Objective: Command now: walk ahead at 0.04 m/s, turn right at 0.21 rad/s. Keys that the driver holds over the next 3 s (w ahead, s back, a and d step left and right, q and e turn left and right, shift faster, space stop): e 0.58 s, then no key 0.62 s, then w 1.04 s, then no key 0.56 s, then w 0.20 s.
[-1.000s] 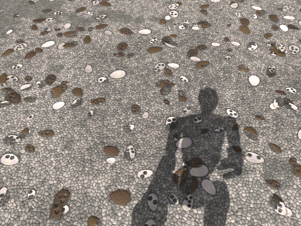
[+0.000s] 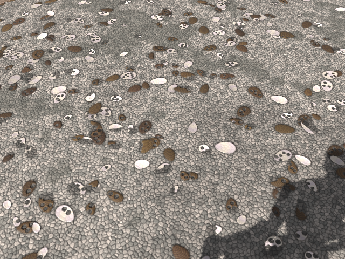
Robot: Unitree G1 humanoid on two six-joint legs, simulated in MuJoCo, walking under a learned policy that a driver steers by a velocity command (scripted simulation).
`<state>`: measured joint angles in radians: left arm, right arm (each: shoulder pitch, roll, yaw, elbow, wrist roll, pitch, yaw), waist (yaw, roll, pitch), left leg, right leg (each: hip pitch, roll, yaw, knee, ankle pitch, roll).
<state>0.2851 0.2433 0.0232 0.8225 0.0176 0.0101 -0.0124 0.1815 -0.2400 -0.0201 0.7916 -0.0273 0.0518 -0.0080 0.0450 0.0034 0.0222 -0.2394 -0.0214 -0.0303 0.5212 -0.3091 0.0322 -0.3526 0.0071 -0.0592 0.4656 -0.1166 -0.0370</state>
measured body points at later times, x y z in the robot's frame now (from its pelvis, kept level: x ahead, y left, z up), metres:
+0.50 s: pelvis -0.03 -0.03 +0.01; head +0.00 -0.06 +0.46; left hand +0.15 +0.22 -0.09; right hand +0.01 -0.33 -0.12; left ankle +0.00 +0.11 -0.66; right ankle -0.05 -0.10 -0.73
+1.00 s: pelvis -0.02 +0.00 +0.01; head +0.01 +0.01 +0.46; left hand +0.19 +0.19 -0.12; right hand -0.01 -0.28 -0.10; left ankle +0.03 +0.09 -0.73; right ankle -0.08 -0.10 -0.71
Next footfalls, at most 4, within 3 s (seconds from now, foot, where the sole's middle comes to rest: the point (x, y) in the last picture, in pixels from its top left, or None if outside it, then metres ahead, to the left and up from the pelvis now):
0.36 right None -0.01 -0.11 -0.77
0.86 left None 0.08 0.06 -0.77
1.10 right None -0.06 -0.11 -0.77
1.92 right None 0.31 -0.25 -0.77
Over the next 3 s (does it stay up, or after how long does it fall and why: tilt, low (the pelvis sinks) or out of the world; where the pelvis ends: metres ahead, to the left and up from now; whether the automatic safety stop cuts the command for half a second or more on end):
stays up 0.53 -0.27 0.01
